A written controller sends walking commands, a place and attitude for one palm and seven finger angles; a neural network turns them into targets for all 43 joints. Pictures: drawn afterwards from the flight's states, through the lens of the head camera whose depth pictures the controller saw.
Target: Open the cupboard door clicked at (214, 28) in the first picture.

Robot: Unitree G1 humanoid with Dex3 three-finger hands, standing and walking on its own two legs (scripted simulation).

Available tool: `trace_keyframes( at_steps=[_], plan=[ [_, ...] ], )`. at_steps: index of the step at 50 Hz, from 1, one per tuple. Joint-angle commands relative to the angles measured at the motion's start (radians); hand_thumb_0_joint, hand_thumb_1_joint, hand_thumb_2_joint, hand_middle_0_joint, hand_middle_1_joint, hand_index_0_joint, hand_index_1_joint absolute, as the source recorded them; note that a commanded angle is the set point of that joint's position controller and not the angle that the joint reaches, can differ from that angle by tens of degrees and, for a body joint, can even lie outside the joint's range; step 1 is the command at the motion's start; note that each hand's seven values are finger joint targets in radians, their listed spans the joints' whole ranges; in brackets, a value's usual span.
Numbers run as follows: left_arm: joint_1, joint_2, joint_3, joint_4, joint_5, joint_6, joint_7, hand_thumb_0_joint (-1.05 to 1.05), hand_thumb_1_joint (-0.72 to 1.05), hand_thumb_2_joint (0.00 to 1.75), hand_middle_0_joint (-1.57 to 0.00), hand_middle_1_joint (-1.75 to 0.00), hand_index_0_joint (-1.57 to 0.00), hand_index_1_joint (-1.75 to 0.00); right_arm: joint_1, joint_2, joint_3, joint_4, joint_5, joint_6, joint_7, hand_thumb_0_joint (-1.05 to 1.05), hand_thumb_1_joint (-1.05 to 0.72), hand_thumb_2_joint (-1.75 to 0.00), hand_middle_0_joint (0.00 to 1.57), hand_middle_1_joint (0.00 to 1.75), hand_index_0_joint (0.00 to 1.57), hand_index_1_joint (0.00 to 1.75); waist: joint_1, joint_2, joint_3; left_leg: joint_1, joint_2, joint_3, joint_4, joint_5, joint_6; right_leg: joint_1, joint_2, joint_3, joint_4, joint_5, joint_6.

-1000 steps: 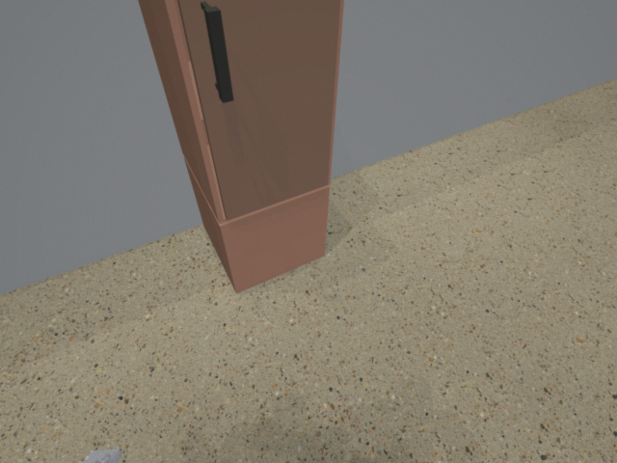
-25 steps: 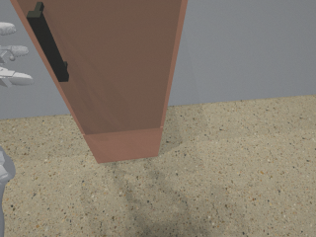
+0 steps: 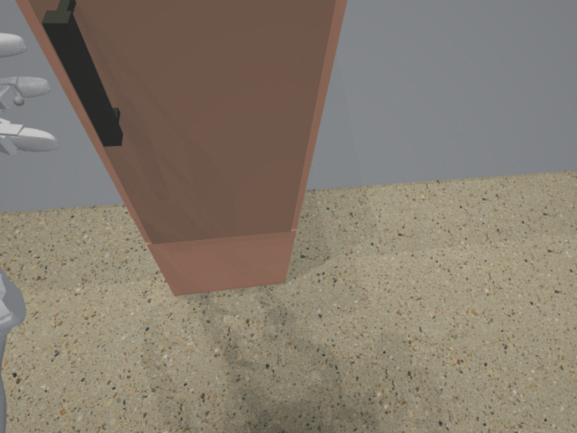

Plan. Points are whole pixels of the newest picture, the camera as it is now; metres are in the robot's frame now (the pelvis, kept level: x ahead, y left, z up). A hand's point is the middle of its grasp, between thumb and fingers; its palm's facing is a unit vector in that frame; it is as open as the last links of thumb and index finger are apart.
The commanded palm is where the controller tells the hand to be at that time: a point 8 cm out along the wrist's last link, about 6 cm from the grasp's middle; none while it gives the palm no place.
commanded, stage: move the hooked fingers beside the handle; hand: left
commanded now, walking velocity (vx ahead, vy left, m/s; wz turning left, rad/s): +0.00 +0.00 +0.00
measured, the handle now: (92, 77) +0.54 +0.22 +0.16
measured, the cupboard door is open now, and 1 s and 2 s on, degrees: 0 0 0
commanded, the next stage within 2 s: slide the fingers in behind the handle in 0.34 s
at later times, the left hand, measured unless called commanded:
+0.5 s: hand (21, 104) +0.49 +0.29 +0.16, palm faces +0.07 -1.00 +0.02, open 14.0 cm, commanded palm +0.46 +0.33 +0.16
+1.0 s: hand (51, 102) +0.49 +0.26 +0.16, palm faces +0.09 -1.00 +0.01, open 14.0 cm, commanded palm +0.47 +0.29 +0.16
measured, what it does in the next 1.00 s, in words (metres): stands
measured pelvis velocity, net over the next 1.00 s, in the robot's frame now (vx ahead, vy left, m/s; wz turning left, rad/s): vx -0.01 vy -0.01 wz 0.01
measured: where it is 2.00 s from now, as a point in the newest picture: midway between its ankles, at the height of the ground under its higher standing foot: outside the picture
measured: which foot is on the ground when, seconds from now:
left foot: down 0.00-1.00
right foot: down 0.00-1.00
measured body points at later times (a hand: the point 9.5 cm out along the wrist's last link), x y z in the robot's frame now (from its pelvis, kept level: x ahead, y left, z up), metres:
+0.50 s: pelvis +0.00 +0.00 +0.00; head +0.08 +0.03 +0.44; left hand +0.48 +0.34 +0.17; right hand -0.01 -0.28 -0.10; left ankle -0.02 +0.08 -0.72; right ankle -0.03 -0.12 -0.72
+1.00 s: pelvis -0.01 -0.01 +0.00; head +0.08 +0.01 +0.44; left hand +0.48 +0.31 +0.17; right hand -0.01 -0.28 -0.11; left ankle -0.02 +0.08 -0.72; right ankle -0.03 -0.12 -0.72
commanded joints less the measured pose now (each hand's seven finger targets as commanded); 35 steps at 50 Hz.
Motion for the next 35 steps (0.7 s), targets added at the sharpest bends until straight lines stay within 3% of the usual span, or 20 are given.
trace_keyframes(
  at_steps=[1,3,5,6,8,11,12,15,16,17,20,22,24,25,26,28,30,33,35],
  plan=[
    [-0.445,0.351,0.054,-0.210,-0.022,-0.064,0.009,0.00,-0.50,0.30,-0.30,-1.20,-0.30,-1.20,0.138,-0.203,-0.071,-0.054,-0.001,-0.015,-0.018,0.00,-0.90,-0.90,0.20,0.30,0.20,0.30,0.019,0.152,-0.374,0.380,0.004,-0.105,-0.020,0.531,-0.006,0.044,0.016,0.034,-0.013,0.396,-0.001],
    [-0.443,0.357,0.048,-0.202,-0.013,-0.066,0.006,0.00,-0.50,0.30,-0.30,-1.20,-0.30,-1.20,0.133,-0.201,-0.069,-0.060,0.002,-0.015,-0.021,0.00,-0.90,-0.90,0.20,0.30,0.20,0.30,0.018,0.159,-0.372,0.363,0.001,-0.100,-0.019,0.502,-0.005,0.047,0.013,0.037,-0.011,0.390,-0.001],
    [-0.469,0.321,0.018,-0.187,-0.013,-0.073,0.003,0.00,-0.50,0.30,-0.30,-1.20,-0.30,-1.20,0.134,-0.200,-0.068,-0.053,0.002,-0.017,-0.024,0.00,-0.90,-0.90,0.20,0.30,0.20,0.30,-0.001,0.158,-0.342,0.368,0.004,-0.105,-0.016,0.499,-0.005,0.018,0.015,0.033,-0.013,0.374,-0.003],
    [-0.489,0.345,0.029,-0.204,-0.014,-0.079,0.002,0.00,-0.50,0.30,-0.30,-1.20,-0.30,-1.20,0.137,-0.202,-0.067,-0.050,0.002,-0.017,-0.025,0.00,-0.90,-0.90,0.20,0.30,0.20,0.30,0.003,0.173,-0.365,0.378,0.005,-0.111,-0.017,0.506,-0.008,0.022,0.014,0.035,-0.011,0.374,-0.002],
    [-0.489,0.298,-0.002,-0.197,-0.022,-0.080,-0.005,0.00,-0.50,0.30,-0.30,-1.20,-0.30,-1.20,0.134,-0.199,-0.067,-0.049,0.002,-0.021,-0.025,0.00,-0.90,-0.90,0.20,0.30,0.20,0.30,-0.008,0.179,-0.373,0.399,0.006,-0.111,-0.013,0.497,-0.010,0.001,0.015,0.034,-0.015,0.361,-0.001],
    [-0.475,0.299,0.006,-0.187,-0.030,-0.081,-0.015,0.00,-0.50,0.30,-0.30,-1.20,-0.30,-1.20,0.142,-0.200,-0.067,-0.043,0.001,-0.023,-0.026,0.00,-0.90,-0.90,0.20,0.30,0.20,0.30,0.004,0.176,-0.397,0.415,0.009,-0.122,-0.010,0.533,-0.014,0.003,0.017,0.030,-0.008,0.364,-0.004],
    [-0.491,0.250,-0.032,-0.194,-0.035,-0.078,-0.020,0.00,-0.50,0.30,-0.30,-1.20,-0.30,-1.20,0.135,-0.196,-0.068,-0.040,0.001,-0.025,-0.026,0.00,-0.90,-0.90,0.20,0.30,0.20,0.30,-0.009,0.199,-0.380,0.427,0.011,-0.118,-0.009,0.528,-0.015,-0.018,0.016,0.029,-0.014,0.356,-0.003],
    [-0.456,0.287,0.010,-0.191,-0.044,-0.071,-0.013,0.00,-0.50,0.30,-0.30,-1.20,-0.30,-1.20,0.148,-0.204,-0.069,-0.038,-0.002,-0.025,-0.025,0.00,-0.90,-0.90,0.20,0.30,0.20,0.30,0.007,0.146,-0.386,0.412,0.011,-0.123,-0.009,0.563,-0.012,0.009,0.018,0.026,-0.008,0.380,-0.006],
    [-0.463,0.283,0.005,-0.219,-0.040,-0.070,-0.013,0.00,-0.50,0.30,-0.30,-1.20,-0.30,-1.20,0.142,-0.199,-0.069,-0.042,-0.002,-0.025,-0.022,0.00,-0.90,-0.90,0.20,0.30,0.20,0.30,0.015,0.194,-0.409,0.431,0.011,-0.120,-0.006,0.587,-0.017,0.004,0.016,0.028,-0.005,0.387,-0.004],
    [-0.444,0.288,0.014,-0.201,-0.036,-0.066,-0.008,0.00,-0.50,0.30,-0.30,-1.20,-0.30,-1.20,0.142,-0.198,-0.068,-0.043,-0.003,-0.024,-0.019,0.00,-0.90,-0.90,0.20,0.30,0.20,0.30,0.022,0.186,-0.394,0.418,0.010,-0.120,-0.007,0.576,-0.017,0.005,0.017,0.025,-0.005,0.380,-0.005],
    [-0.461,0.271,0.000,-0.215,-0.033,-0.072,0.009,0.00,-0.50,0.30,-0.30,-1.20,-0.30,-1.20,0.137,-0.198,-0.068,-0.047,-0.004,-0.021,-0.020,0.00,-0.90,-0.90,0.20,0.30,0.20,0.30,0.009,0.165,-0.355,0.399,0.012,-0.125,-0.014,0.540,-0.016,-0.009,0.019,0.020,-0.007,0.350,-0.008],
    [-0.479,0.292,0.017,-0.223,-0.032,-0.077,0.017,0.00,-0.50,0.30,-0.30,-1.20,-0.30,-1.20,0.140,-0.202,-0.071,-0.046,-0.004,-0.024,-0.018,0.00,-0.90,-0.90,0.20,0.30,0.20,0.30,0.008,0.154,-0.381,0.405,0.011,-0.127,-0.016,0.511,-0.015,0.000,0.019,0.024,-0.008,0.341,-0.004],
    [-0.472,0.262,-0.002,-0.235,-0.032,-0.080,0.021,0.00,-0.50,0.30,-0.30,-1.20,-0.30,-1.20,0.132,-0.196,-0.069,-0.051,-0.003,-0.027,-0.017,0.00,-0.90,-0.90,0.20,0.30,0.20,0.30,0.009,0.180,-0.382,0.402,0.008,-0.118,-0.017,0.495,-0.013,0.004,0.017,0.028,-0.011,0.343,-0.004],
    [-0.484,0.264,0.001,-0.238,-0.034,-0.084,0.025,0.00,-0.50,0.30,-0.30,-1.20,-0.30,-1.20,0.137,-0.197,-0.069,-0.047,-0.004,-0.028,-0.018,0.00,-0.90,-0.90,0.20,0.30,0.20,0.30,0.004,0.163,-0.386,0.404,0.008,-0.119,-0.012,0.512,-0.011,0.010,0.018,0.027,-0.007,0.354,-0.006],
    [-0.475,0.294,0.023,-0.234,-0.030,-0.083,0.027,0.00,-0.50,0.30,-0.30,-1.20,-0.30,-1.20,0.137,-0.198,-0.071,-0.047,-0.002,-0.026,-0.018,0.00,-0.90,-0.90,0.20,0.30,0.20,0.30,0.014,0.177,-0.392,0.401,0.009,-0.119,-0.012,0.512,-0.014,0.014,0.017,0.030,-0.006,0.356,-0.005],
    [-0.486,0.241,-0.017,-0.228,-0.027,-0.079,0.030,0.00,-0.50,0.30,-0.30,-1.20,-0.30,-1.20,0.133,-0.193,-0.069,-0.045,-0.003,-0.030,-0.016,0.00,-0.90,-0.90,0.20,0.30,0.20,0.30,0.007,0.187,-0.371,0.399,0.008,-0.120,-0.016,0.485,-0.015,-0.004,0.017,0.026,-0.009,0.335,-0.005],
    [-0.471,0.258,0.004,-0.228,-0.032,-0.082,0.039,0.00,-0.50,0.30,-0.30,-1.20,-0.30,-1.20,0.138,-0.197,-0.069,-0.046,-0.004,-0.031,-0.017,0.00,-0.90,-0.90,0.20,0.30,0.20,0.30,0.009,0.148,-0.379,0.396,0.010,-0.124,-0.016,0.493,-0.011,0.011,0.019,0.023,-0.006,0.340,-0.007],
    [-0.478,0.197,-0.037,-0.226,-0.028,-0.073,0.050,0.00,-0.50,0.30,-0.30,-1.20,-0.30,-1.20,0.130,-0.188,-0.068,-0.045,-0.004,-0.036,-0.012,0.00,-0.90,-0.90,0.20,0.30,0.20,0.30,0.003,0.186,-0.364,0.404,0.010,-0.120,-0.016,0.485,-0.014,-0.013,0.018,0.024,-0.010,0.331,-0.005],
    [-0.483,0.221,-0.016,-0.202,-0.032,-0.069,0.062,0.00,-0.50,0.30,-0.30,-1.20,-0.30,-1.20,0.137,-0.194,-0.066,-0.041,-0.005,-0.037,-0.015,0.00,-0.90,-0.90,0.20,0.30,0.20,0.30,0.001,0.140,-0.341,0.365,0.007,-0.119,-0.021,0.451,-0.008,0.007,0.017,0.025,-0.012,0.327,-0.007]
  ],
)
